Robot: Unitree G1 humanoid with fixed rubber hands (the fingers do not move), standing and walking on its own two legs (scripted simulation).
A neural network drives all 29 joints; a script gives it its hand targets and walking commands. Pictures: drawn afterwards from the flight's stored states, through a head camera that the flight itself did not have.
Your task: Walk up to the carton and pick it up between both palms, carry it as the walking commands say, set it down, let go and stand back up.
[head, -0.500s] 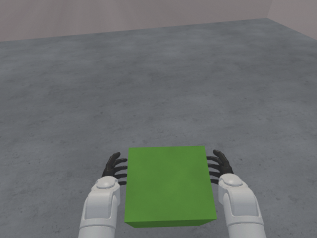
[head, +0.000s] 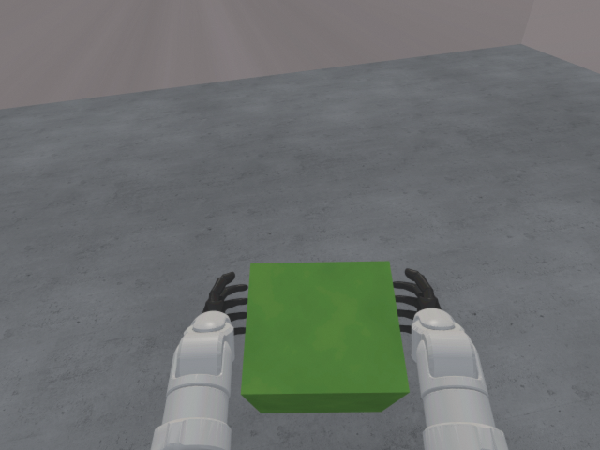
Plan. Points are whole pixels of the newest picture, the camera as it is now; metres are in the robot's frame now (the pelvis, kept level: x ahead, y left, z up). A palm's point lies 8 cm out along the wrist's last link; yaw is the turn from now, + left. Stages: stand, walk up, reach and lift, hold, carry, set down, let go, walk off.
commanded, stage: hold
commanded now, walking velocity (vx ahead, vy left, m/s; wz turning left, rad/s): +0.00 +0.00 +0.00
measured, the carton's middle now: (320, 342) +0.32 -0.01 -0.04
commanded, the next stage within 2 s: set down in 0.24 s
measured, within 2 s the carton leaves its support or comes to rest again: neither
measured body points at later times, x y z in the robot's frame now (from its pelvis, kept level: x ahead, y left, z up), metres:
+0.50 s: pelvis +0.02 +0.00 +0.00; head -0.02 +0.00 +0.45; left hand +0.32 +0.14 +0.02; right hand +0.32 -0.16 +0.02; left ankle +0.03 +0.10 -0.74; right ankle +0.05 -0.11 -0.74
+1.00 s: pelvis +0.00 +0.00 -0.03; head +0.06 +0.00 +0.42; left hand +0.33 +0.14 -0.06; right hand +0.32 -0.16 -0.06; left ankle +0.03 +0.10 -0.74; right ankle +0.05 -0.11 -0.74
